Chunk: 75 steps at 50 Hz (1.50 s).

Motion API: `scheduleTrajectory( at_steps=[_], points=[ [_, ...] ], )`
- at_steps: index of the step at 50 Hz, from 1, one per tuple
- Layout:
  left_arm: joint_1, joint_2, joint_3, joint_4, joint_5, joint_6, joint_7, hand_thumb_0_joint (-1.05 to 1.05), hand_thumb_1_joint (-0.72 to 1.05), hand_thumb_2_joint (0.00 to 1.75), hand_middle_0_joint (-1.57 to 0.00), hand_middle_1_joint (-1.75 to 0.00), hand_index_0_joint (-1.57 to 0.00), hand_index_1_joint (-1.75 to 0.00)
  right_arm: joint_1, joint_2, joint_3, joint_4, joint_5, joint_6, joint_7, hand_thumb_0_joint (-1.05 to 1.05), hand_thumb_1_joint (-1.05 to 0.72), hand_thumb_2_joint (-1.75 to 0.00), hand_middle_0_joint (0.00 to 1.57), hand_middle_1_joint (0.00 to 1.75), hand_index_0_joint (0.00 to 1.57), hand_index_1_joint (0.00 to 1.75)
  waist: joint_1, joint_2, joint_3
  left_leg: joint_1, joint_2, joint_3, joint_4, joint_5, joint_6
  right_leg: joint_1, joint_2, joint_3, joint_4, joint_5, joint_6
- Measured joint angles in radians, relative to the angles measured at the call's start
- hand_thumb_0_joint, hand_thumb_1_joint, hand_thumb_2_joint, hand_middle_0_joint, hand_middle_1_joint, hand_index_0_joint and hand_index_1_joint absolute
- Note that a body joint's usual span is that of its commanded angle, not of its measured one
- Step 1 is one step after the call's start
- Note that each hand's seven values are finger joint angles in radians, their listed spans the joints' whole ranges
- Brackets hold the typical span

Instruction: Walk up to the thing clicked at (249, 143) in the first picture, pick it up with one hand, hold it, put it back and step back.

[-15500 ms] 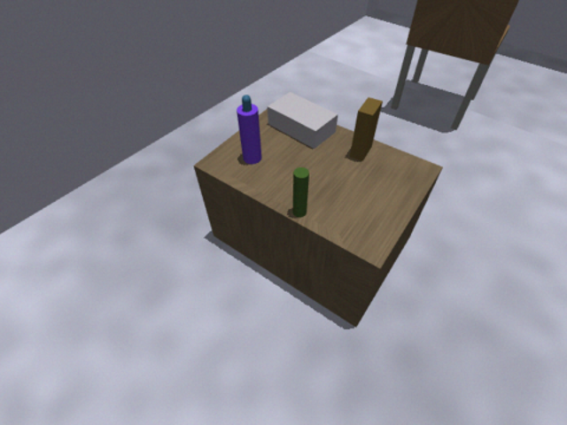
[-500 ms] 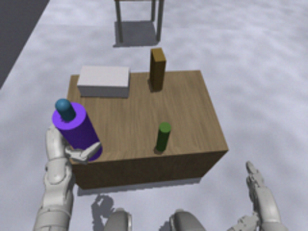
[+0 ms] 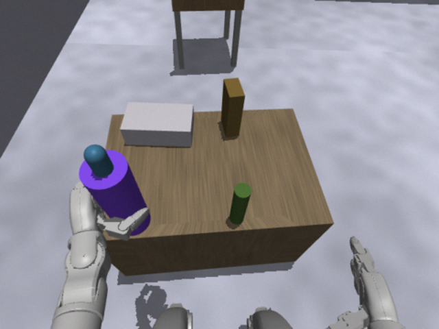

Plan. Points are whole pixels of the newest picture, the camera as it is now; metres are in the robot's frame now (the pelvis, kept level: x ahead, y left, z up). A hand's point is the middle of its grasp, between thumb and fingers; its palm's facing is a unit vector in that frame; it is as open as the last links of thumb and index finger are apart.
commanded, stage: hold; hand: left
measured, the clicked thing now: (117, 192) +0.33 +0.18 +0.07
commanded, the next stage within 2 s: none
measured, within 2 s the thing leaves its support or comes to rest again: neither
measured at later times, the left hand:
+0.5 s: hand (126, 199) +0.33 +0.17 +0.04, palm faces +0.24 -0.97 -0.04, open 9.9 cm
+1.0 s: hand (123, 197) +0.33 +0.17 +0.05, palm faces +0.26 -0.96 -0.04, open 9.9 cm
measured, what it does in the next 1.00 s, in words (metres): stands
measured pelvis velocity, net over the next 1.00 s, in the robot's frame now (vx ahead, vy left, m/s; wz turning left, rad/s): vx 0.00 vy -0.01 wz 0.01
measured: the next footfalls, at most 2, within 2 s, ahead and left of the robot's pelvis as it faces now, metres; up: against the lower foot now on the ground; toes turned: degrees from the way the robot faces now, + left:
none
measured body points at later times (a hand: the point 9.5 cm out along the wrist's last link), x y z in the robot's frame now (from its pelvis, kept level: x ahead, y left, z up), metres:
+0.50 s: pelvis +0.00 -0.01 +0.01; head +0.05 +0.00 +0.45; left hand +0.31 +0.22 +0.05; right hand +0.16 -0.25 -0.01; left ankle +0.02 +0.12 -0.68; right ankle +0.00 -0.15 -0.68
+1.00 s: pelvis +0.00 -0.01 +0.01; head +0.06 +0.00 +0.45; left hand +0.31 +0.22 +0.05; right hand +0.17 -0.25 -0.02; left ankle +0.02 +0.12 -0.68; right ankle +0.00 -0.15 -0.68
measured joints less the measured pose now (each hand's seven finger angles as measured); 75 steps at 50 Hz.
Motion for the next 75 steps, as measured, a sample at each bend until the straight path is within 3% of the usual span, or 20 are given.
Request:
scheduleTrajectory(
  at_steps=[18, 23, 29, 38, 44, 59, 75],
  points=[
    [0.043, -0.024, -0.031, -0.082, 0.001, 0.057, 0.01, -0.04, -0.53, 1.17, -0.71, -1.13, -0.79, -1.2, -0.008, 0.0, 0.0, 0.034, 0.004, -0.017, -0.019, -0.01, 0.55, -0.06, 0.06, 0.05, 0.06, 0.05, 0.007, 0.004, 0.011, 0.052, 0.001, -0.001, -0.04, 0.019, -0.007, 0.045, 0.001, -0.002, -0.026, 0.012, -0.007],
    [0.02, -0.016, -0.02, -0.06, 0.002, 0.06, 0.013, -0.04, -0.53, 1.17, -0.71, -1.13, -0.79, -1.2, -0.025, 0.001, -0.001, 0.061, 0.003, -0.021, -0.022, -0.01, 0.55, -0.06, 0.06, 0.05, 0.06, 0.05, 0.006, 0.002, 0.017, 0.054, 0.002, 0.0, -0.046, 0.024, -0.009, 0.044, 0.002, 0.0, -0.026, 0.015, -0.009],
    [0.01, -0.022, 0.001, -0.042, -0.013, 0.043, 0.013, -0.04, -0.53, 1.17, -0.71, -1.14, -0.79, -1.21, -0.022, 0.001, -0.006, 0.078, 0.003, -0.029, -0.022, -0.01, 0.55, -0.06, 0.05, 0.05, 0.06, 0.05, 0.005, -0.001, 0.021, 0.051, 0.002, 0.002, -0.048, 0.026, -0.01, 0.038, 0.002, 0.002, -0.026, 0.016, -0.01],
    [0.052, -0.029, -0.028, -0.061, 0.009, 0.042, 0.016, -0.04, -0.53, 1.17, -0.7, -1.14, -0.79, -1.21, -0.029, -0.001, -0.011, 0.083, -0.003, -0.03, -0.018, -0.01, 0.55, -0.06, 0.05, 0.05, 0.06, 0.05, 0.009, -0.001, 0.017, 0.047, 0.003, 0.004, -0.041, 0.017, -0.01, 0.035, 0.003, 0.003, -0.023, 0.01, -0.01],
    [0.063, -0.022, -0.023, -0.094, 0.004, 0.05, 0.025, -0.04, -0.52, 1.17, -0.7, -1.14, -0.79, -1.21, -0.042, 0.006, -0.009, 0.089, -0.004, -0.039, -0.024, -0.01, 0.55, -0.06, 0.05, 0.05, 0.06, 0.05, 0.009, -0.001, 0.019, 0.053, 0.003, 0.0, -0.042, 0.014, -0.009, 0.045, 0.002, -0.001, -0.027, 0.007, -0.01],
    [-0.014, -0.019, -0.011, -0.022, -0.011, 0.05, 0.006, -0.04, -0.52, 1.17, -0.7, -1.15, -0.78, -1.22, -0.044, 0.006, -0.005, 0.122, 0.001, -0.037, -0.015, -0.01, 0.55, -0.06, 0.06, 0.05, 0.06, 0.05, 0.006, 0.003, 0.016, 0.055, 0.0, 0.007, -0.049, 0.015, -0.005, 0.045, -0.001, 0.006, -0.034, 0.01, -0.005],
    [0.08, -0.027, -0.026, -0.078, 0.011, 0.021, 0.026, -0.04, -0.52, 1.17, -0.7, -1.15, -0.78, -1.22, -0.055, 0.007, -0.01, 0.128, -0.011, -0.043, -0.015, -0.01, 0.54, -0.06, 0.05, 0.05, 0.06, 0.05, 0.013, -0.002, 0.021, 0.032, 0.001, -0.002, -0.027, 0.009, -0.007, 0.026, 0.001, -0.002, -0.015, 0.003, -0.007]
  ],
)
